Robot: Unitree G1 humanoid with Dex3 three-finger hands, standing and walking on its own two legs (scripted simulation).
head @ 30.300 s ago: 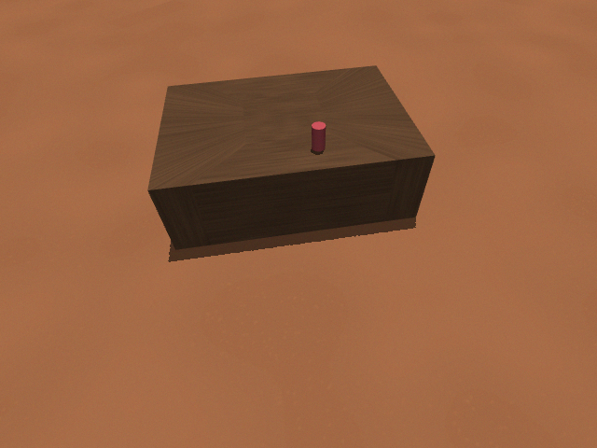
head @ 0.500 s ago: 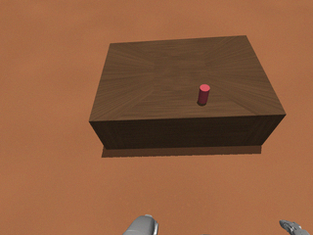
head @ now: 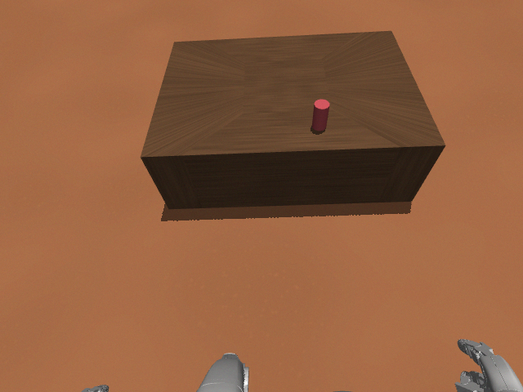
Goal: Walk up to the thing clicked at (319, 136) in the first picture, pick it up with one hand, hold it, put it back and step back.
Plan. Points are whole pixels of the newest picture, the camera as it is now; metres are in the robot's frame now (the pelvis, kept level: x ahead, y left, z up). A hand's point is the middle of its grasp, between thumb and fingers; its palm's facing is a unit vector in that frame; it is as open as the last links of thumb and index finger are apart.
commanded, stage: step back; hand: right
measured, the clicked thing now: (320, 115) +1.02 -0.17 -0.34
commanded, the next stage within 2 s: stand in 1.24 s
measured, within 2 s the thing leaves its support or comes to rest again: neither
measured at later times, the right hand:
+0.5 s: hand out of the picture -0.01 -0.25 -0.14, palm faces -0.12 +0.93 -0.34, open 7.4 cm
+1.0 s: hand out of the picture +0.00 -0.23 -0.13, palm faces -0.10 +0.94 -0.34, open 7.4 cm
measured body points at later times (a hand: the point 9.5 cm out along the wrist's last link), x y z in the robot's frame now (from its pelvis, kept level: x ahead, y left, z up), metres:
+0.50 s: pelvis -0.11 -0.01 +0.01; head -0.10 +0.00 +0.46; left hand -0.07 +0.32 -0.11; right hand +0.00 -0.30 -0.11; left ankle -0.11 +0.11 -0.71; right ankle -0.08 -0.12 -0.71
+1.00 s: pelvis -0.10 +0.01 +0.02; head -0.09 +0.02 +0.47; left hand -0.05 +0.33 -0.10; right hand +0.00 -0.28 -0.11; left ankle -0.12 +0.12 -0.71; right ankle -0.08 -0.12 -0.71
